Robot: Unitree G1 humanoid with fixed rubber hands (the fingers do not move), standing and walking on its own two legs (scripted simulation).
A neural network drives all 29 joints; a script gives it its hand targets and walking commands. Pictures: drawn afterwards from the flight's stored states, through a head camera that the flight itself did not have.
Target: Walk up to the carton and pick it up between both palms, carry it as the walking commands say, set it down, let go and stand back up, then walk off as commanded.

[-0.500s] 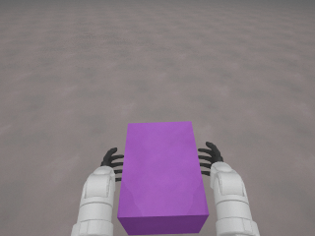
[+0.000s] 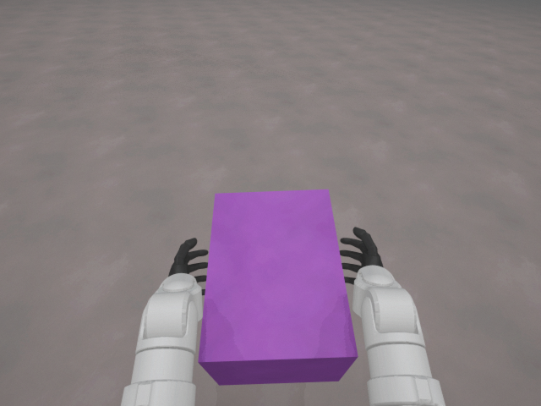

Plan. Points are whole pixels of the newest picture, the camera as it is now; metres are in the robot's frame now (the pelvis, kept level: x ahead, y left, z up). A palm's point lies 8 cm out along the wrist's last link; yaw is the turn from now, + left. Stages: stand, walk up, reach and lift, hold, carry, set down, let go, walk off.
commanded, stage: carry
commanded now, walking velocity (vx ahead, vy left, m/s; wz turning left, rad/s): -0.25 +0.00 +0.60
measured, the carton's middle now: (275, 284) +0.35 -0.01 +0.00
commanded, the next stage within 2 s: none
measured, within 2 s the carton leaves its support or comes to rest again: neither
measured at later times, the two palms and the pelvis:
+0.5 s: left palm out of the picture +0.08 +0.21 +0.06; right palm (323, 368) +0.17 -0.05 +0.08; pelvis -0.15 +0.00 -0.01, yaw +14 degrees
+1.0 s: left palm out of the picture -0.10 +0.17 +0.08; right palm out of the picture +0.03 -0.08 +0.08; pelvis -0.30 -0.07 +0.01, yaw +27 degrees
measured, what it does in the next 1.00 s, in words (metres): walks backwards, turning left: left foot, then right foot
